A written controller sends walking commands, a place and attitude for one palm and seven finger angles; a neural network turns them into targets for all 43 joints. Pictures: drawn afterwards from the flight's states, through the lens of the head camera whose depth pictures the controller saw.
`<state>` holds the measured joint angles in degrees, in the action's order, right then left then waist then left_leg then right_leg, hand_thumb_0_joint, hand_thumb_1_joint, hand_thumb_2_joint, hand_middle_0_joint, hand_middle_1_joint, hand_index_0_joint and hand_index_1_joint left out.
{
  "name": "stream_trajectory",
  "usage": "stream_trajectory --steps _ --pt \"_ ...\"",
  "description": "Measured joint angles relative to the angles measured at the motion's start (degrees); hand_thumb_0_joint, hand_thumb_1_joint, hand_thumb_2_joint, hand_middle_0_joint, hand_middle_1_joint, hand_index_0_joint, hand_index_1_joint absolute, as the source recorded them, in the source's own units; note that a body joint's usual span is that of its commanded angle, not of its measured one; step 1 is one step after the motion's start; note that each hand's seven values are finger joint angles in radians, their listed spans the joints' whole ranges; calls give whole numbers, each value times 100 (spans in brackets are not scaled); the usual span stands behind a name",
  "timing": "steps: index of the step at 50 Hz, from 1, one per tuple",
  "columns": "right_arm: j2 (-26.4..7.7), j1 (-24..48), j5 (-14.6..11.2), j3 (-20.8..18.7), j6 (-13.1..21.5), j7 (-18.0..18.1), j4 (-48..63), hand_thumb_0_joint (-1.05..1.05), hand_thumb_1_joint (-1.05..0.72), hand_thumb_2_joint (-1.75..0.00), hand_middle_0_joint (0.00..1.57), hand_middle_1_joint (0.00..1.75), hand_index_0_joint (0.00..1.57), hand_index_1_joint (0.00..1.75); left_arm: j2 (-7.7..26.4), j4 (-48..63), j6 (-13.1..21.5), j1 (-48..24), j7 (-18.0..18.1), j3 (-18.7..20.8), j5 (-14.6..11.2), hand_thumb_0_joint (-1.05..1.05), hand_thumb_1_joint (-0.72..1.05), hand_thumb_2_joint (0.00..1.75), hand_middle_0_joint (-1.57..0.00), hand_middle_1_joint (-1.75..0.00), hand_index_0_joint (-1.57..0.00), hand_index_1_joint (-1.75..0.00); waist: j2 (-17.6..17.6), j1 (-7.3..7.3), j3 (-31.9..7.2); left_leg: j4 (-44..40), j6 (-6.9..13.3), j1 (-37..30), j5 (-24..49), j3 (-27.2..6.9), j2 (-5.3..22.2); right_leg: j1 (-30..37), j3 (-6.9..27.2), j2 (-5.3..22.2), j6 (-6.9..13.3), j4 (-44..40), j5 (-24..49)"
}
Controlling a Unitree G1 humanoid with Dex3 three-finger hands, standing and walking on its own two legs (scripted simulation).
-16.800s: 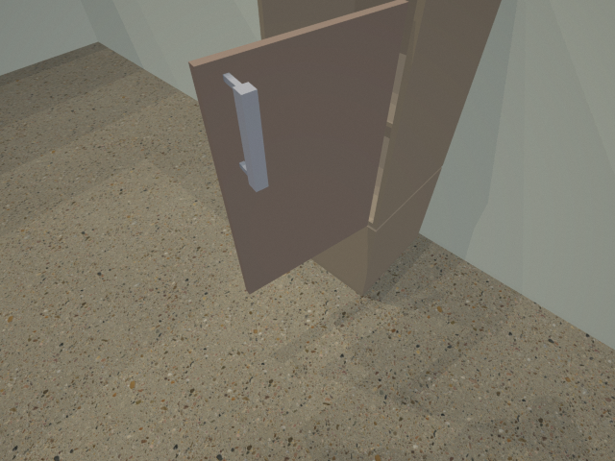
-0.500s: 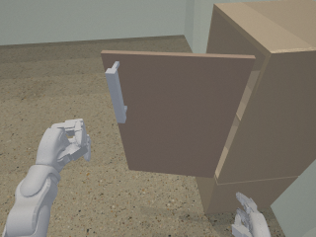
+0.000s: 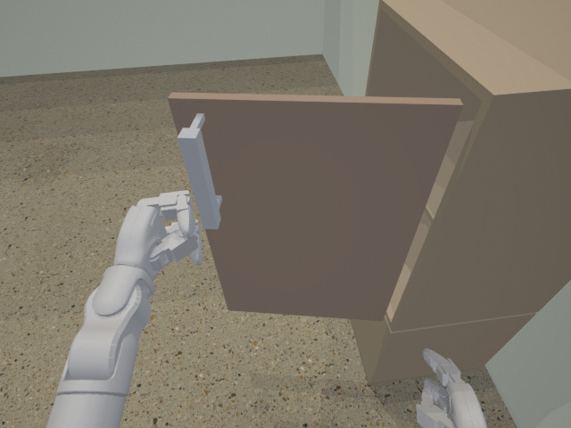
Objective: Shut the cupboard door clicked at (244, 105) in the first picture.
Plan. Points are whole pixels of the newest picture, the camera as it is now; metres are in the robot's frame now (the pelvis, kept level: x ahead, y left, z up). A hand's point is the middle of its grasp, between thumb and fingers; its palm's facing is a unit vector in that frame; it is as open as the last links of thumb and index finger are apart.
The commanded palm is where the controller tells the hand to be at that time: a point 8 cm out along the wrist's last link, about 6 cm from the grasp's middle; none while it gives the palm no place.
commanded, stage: bring the fist close to the handle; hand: left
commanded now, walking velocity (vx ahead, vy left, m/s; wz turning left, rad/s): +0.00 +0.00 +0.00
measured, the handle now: (205, 174) +0.44 +0.16 +0.14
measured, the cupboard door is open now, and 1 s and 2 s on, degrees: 78 76 59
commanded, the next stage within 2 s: push the door shut along its arc in 0.66 s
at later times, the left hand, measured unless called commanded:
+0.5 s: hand (209, 213) +0.35 +0.14 +0.15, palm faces +0.02 -1.00 -0.01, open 3.1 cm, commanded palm +0.32 +0.18 +0.15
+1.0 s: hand (213, 206) +0.37 +0.14 +0.15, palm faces -0.02 -1.00 -0.03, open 3.1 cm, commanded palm +0.36 +0.18 +0.15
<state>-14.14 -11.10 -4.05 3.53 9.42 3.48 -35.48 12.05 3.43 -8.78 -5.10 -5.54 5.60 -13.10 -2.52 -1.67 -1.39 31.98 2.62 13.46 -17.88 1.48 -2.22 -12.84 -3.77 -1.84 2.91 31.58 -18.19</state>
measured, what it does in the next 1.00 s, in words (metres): stands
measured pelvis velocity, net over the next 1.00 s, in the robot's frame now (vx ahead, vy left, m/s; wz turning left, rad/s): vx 0.00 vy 0.00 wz -0.01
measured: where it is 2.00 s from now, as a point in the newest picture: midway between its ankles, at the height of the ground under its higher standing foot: outside the picture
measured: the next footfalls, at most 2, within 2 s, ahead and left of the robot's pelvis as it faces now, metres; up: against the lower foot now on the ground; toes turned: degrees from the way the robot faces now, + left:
none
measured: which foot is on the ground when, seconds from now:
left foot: down 0.00-1.00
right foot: down 0.00-1.00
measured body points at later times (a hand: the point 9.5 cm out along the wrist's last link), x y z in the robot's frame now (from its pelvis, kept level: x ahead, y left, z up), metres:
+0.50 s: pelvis +0.01 +0.00 +0.00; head +0.00 -0.01 +0.45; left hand +0.34 +0.19 +0.15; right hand +0.17 -0.24 -0.08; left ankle -0.01 +0.09 -0.73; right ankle -0.01 -0.08 -0.73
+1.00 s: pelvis +0.00 +0.00 +0.00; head +0.00 -0.02 +0.45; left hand +0.36 +0.19 +0.15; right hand +0.17 -0.24 -0.09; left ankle -0.01 +0.09 -0.73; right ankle -0.01 -0.08 -0.73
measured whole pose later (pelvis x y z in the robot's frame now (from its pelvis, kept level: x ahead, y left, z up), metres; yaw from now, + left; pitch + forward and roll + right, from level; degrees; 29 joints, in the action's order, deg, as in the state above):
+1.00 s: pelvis +0.00 +0.00 +0.00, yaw +0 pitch +0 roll +0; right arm -14.1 -11.0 -4.4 3.2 3.8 2.8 -36.5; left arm 13.3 -16.9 -4.8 -20.5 -4.5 5.7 -11.8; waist -2.1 -0.1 -0.9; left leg 29.8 2.3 12.9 -16.7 1.7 -1.8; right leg -12.4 -3.5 -2.3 3.3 29.4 -16.9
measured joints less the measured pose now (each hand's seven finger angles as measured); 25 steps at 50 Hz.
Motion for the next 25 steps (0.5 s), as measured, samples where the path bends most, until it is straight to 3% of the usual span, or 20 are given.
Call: stream_trajectory --steps 16,25 --pt "50 -6 26 -8 -444 -127 -19 1 -90 -90 20 30 20 30 -126 -944 -47 -876 401 -40 185 2 89 90 -130 -150 -130 -150 38 102 -49 -141 1 -77 16 67 17 43 77 -23 -3 -121 35" --pt "-13 -54 8 -85 -541 -121 -11 1 -90 -90 20 30 20 30 -90 -1028 121 -806 387 41 173 2 89 90 -130 -150 -130 -150 46 127 -47 -209 -8 -126 43 95 39 81 107 -47 5 -189 75"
